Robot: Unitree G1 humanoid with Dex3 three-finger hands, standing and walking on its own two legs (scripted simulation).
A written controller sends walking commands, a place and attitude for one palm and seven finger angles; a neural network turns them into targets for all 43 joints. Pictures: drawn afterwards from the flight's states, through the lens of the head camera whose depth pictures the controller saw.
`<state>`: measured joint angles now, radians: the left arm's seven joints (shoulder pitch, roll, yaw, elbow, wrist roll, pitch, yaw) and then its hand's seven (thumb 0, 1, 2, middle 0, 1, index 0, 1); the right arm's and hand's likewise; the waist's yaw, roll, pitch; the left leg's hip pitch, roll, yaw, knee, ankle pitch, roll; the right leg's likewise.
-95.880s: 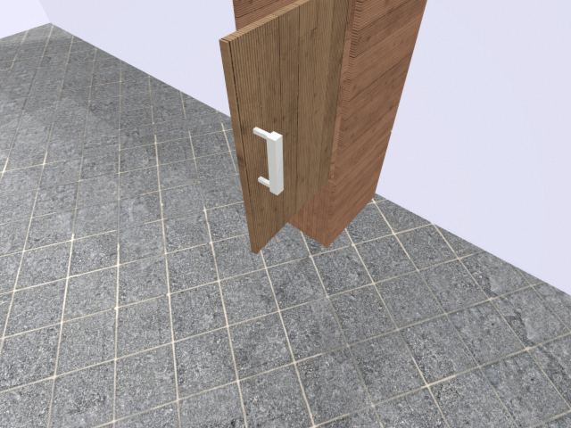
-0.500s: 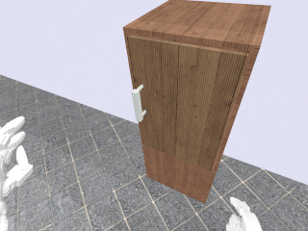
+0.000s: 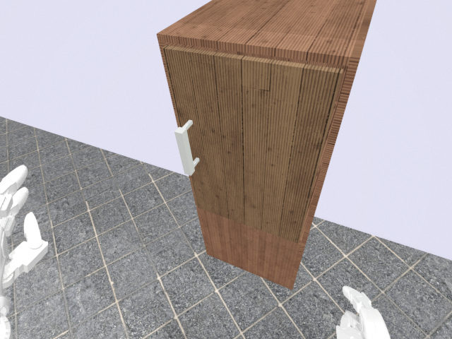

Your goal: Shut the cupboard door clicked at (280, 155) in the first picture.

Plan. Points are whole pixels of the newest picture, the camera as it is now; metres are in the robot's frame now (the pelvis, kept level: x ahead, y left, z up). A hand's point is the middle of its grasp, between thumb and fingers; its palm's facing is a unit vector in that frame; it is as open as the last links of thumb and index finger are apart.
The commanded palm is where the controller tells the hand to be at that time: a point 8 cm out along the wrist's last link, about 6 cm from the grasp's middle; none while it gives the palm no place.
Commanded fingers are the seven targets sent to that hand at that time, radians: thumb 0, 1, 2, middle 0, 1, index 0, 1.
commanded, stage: step back with the hand held close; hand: left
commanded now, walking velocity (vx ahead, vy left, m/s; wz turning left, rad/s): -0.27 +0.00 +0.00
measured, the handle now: (189, 148) +0.59 +0.17 -0.01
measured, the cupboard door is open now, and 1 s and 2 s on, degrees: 0 0 0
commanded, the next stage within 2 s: stop stepping back and stand still in 1.32 s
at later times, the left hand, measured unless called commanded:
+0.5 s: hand out of the picture +0.14 +0.32 +0.15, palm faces +0.39 -0.79 -0.48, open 7.4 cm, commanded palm +0.08 +0.35 +0.18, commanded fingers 0.00 0.90 0.90 -0.20 -0.30 -0.20 -0.30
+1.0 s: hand out of the picture +0.02 +0.34 +0.17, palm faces +0.50 -0.76 -0.42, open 7.4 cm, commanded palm -0.07 +0.37 +0.18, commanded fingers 0.00 0.90 0.90 -0.20 -0.30 -0.20 -0.30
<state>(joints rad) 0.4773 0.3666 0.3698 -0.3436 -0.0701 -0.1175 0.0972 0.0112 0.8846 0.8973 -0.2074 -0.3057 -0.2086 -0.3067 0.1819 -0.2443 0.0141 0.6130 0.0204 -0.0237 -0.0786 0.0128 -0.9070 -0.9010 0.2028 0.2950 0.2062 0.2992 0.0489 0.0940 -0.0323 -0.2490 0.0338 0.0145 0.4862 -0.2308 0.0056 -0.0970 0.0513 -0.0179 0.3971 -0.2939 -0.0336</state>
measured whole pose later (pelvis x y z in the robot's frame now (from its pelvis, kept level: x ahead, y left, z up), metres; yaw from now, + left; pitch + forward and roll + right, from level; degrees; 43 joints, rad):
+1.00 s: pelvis -0.19 +0.05 -0.02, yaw +5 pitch +0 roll -5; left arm 0.42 0.46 0.44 -0.43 -0.05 -0.26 0.15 0.01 0.88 0.90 -0.21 -0.31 -0.21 -0.31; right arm 0.19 -0.20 -0.01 0.59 0.00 -0.08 -0.08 0.01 -0.91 -0.90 0.20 0.30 0.21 0.30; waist -0.03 0.05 0.01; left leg -0.55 0.04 0.05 0.50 -0.15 0.05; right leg -0.34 0.08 -0.01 0.67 -0.40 -0.01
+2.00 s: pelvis -0.45 +0.07 -0.02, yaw -5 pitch +1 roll +1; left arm 0.53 0.41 0.41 -0.49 -0.04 -0.16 0.17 0.02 0.89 0.90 -0.20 -0.31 -0.21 -0.31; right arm 0.26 -0.19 0.00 0.66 0.00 -0.10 -0.08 0.01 -0.91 -0.90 0.20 0.29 0.20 0.30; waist -0.06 -0.03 -0.04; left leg -0.38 0.05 0.07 0.63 -0.27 -0.02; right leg -0.17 0.01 -0.05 0.62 -0.48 -0.04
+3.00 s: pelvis -0.46 +0.10 +0.00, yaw -3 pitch -2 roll +0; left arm 0.29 0.18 0.01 1.10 0.02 0.03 0.03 0.00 0.91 0.90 -0.19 -0.30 -0.20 -0.30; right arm 0.29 -0.15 0.01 1.09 -0.02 0.02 -0.04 0.01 -0.92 -0.90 0.20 0.29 0.21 0.30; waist 0.00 0.01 0.02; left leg -0.16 -0.05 0.07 0.38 -0.19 0.07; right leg -0.16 -0.01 -0.02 0.39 -0.19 0.00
